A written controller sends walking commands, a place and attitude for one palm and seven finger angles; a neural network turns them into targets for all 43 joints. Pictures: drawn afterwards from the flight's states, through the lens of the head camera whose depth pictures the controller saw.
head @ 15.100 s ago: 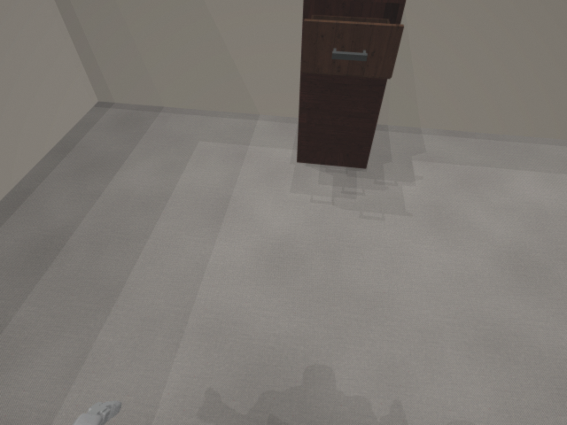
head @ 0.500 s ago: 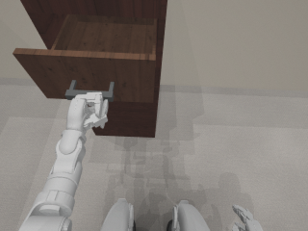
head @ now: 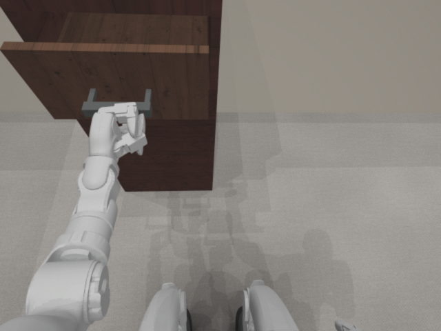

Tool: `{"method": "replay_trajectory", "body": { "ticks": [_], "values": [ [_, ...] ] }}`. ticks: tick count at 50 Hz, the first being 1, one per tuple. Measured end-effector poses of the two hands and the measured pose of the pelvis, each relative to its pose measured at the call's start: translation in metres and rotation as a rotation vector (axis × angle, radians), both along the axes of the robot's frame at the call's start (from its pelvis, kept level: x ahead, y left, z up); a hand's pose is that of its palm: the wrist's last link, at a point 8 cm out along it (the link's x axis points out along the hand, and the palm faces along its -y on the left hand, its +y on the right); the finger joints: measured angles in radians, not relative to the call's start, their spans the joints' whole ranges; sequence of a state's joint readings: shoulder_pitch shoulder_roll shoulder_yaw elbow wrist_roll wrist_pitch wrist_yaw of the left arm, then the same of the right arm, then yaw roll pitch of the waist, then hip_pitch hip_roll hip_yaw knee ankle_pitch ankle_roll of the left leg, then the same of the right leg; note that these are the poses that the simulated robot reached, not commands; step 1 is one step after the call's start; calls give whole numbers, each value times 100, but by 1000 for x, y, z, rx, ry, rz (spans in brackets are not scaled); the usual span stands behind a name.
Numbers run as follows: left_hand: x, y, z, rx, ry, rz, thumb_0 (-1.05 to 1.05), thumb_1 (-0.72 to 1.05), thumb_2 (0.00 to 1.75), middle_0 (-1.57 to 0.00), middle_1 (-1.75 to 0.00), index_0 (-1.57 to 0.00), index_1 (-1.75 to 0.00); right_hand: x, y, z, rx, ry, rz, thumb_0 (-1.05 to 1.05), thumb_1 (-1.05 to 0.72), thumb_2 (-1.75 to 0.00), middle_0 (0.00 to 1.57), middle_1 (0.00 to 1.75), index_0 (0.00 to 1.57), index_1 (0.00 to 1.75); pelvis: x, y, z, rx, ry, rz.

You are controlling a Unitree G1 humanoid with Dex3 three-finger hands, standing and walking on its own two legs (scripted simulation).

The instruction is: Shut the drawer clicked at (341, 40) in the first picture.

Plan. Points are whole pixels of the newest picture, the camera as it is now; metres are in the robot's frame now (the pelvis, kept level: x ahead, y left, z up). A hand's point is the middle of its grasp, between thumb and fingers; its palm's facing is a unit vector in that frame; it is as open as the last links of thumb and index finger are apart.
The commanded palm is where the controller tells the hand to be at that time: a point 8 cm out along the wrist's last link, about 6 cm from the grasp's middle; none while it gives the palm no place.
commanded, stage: push the drawer shut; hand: left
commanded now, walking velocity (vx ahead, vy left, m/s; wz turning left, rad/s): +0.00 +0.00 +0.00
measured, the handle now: (119, 101) +0.53 +0.17 +0.05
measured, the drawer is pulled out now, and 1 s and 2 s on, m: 0.10 0.00 0.00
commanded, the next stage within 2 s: pull the fist back off the drawer in 1.22 s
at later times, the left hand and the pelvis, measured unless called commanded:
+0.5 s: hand (143, 110) +0.51 +0.13 +0.05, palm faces -0.03 -1.00 -0.04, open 3.2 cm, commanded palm +0.51 +0.17 +0.05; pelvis +0.00 -0.01 -0.01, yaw +0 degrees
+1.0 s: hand (141, 91) +0.56 +0.14 +0.05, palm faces -0.03 -1.00 -0.04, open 3.1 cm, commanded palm +0.58 +0.17 +0.05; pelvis -0.01 +0.00 -0.02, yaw -1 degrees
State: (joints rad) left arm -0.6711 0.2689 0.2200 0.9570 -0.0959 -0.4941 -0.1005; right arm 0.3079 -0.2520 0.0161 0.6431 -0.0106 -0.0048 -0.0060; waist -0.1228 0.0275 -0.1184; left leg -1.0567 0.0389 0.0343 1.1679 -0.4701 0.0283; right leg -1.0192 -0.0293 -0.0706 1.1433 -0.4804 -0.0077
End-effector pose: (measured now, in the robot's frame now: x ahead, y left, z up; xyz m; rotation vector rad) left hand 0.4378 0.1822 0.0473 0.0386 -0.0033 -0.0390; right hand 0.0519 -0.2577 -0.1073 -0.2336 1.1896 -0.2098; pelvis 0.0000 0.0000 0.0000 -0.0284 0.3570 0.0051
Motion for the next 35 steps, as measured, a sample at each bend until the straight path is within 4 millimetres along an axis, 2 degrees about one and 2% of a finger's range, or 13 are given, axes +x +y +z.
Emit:
{"method": "replay_trajectory", "body": {
  "ticks": [17,35],
  "values": [
    [34,3,1,-6,8,4,2,67,87,-140,-160,-140,-160,-25,-10,-4,-19,77,-25,1,-91,-90,20,30,20,30,-2,-6,-7,-10,35,0],
    [85,-5,4,-1,26,17,3,72,91,-140,-160,-140,-160,-67,-9,-7,-34,191,-66,1,-91,-90,20,30,20,30,-5,-6,-18,-26,99,-4]
  ]
}}
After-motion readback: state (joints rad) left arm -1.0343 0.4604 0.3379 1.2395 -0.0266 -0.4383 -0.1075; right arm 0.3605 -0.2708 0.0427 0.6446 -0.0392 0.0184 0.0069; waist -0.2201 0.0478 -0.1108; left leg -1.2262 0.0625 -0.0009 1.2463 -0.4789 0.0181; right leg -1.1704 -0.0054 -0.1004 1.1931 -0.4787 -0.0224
